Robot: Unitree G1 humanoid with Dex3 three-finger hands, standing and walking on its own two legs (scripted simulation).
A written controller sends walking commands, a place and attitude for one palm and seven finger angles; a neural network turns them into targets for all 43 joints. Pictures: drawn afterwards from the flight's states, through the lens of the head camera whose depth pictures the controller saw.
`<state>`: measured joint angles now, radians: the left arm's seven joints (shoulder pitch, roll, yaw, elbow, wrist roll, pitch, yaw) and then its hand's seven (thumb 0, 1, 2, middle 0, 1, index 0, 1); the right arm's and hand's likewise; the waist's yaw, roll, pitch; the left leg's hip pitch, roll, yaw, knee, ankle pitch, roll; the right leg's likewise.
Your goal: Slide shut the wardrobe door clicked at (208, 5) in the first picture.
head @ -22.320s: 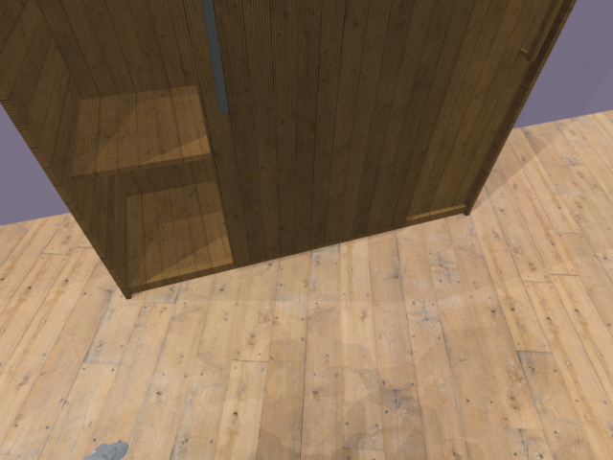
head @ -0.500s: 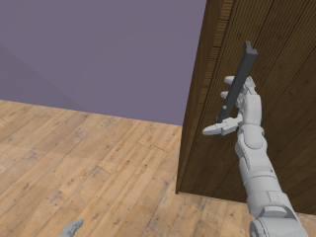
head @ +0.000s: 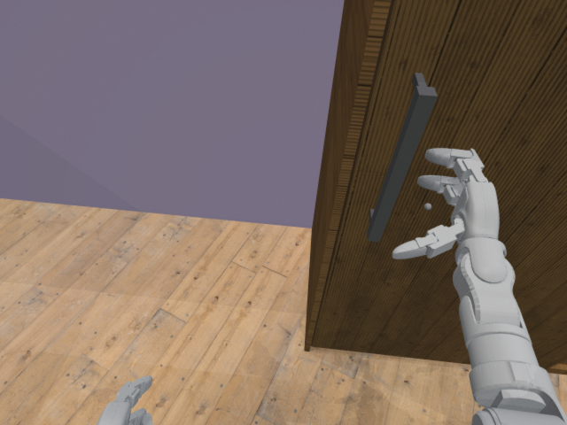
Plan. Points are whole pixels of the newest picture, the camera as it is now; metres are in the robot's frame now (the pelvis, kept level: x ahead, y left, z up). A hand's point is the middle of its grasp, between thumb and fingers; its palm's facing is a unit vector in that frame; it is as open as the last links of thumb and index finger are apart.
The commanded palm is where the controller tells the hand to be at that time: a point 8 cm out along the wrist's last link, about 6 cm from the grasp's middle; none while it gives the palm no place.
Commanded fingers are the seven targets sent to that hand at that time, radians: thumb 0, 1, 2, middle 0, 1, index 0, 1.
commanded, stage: slip the hand off the handle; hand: right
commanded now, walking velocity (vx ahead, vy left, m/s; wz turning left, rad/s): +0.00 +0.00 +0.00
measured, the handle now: (392, 169) +0.46 -0.13 +0.13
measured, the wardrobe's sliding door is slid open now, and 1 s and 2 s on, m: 0.00 0.00 0.00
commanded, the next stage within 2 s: draw the hand back to the body in 0.78 s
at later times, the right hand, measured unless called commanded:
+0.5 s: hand (439, 244) +0.33 -0.17 +0.12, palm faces +0.11 +0.99 -0.13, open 14.7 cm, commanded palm +0.29 -0.23 +0.13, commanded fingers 0.00 0.55 -0.20 0.25 1.15 0.25 1.15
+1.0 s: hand (459, 284) +0.27 -0.18 +0.13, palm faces +0.08 +1.00 -0.02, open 14.7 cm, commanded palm +0.23 -0.23 +0.14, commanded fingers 0.00 0.55 -0.20 0.25 1.15 0.25 1.15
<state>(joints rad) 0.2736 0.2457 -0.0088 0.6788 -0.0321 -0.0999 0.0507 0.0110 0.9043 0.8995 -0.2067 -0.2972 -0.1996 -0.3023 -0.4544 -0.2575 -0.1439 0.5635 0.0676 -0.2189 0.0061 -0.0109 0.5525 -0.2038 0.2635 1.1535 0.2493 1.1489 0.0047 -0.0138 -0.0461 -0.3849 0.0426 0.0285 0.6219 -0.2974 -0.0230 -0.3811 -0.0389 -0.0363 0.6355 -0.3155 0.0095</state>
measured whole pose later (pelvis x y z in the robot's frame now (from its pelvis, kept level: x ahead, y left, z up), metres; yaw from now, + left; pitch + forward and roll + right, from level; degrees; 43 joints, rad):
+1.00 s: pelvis +0.00 +0.01 +0.00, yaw -2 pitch -1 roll +0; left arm 0.21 0.23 -0.06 0.64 -0.04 -0.17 0.10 0.01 0.90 0.90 -0.21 -0.30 -0.20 -0.30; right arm 0.04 -0.23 -0.15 0.00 0.25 -0.02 0.15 -0.01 0.55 -0.20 0.26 1.15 0.25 1.15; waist -0.05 -0.04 -0.04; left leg -0.28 0.04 0.06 0.61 -0.31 -0.01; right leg -0.29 -0.04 0.00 0.63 -0.32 0.02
